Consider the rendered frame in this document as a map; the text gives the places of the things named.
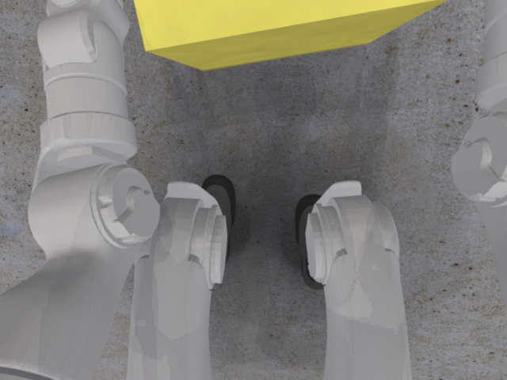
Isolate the robot left upper arm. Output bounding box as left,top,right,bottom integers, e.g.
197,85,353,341
0,162,160,380

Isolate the carton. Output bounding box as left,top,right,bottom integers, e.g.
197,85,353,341
134,0,447,71

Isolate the right robot foot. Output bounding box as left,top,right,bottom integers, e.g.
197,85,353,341
295,194,325,290

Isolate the left robot forearm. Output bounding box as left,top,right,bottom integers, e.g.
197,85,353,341
30,0,137,197

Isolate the left robot thigh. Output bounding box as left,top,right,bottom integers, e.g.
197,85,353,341
127,197,227,380

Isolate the robot right upper arm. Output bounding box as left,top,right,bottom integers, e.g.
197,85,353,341
452,108,507,311

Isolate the right robot forearm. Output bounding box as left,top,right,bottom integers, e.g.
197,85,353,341
475,0,507,112

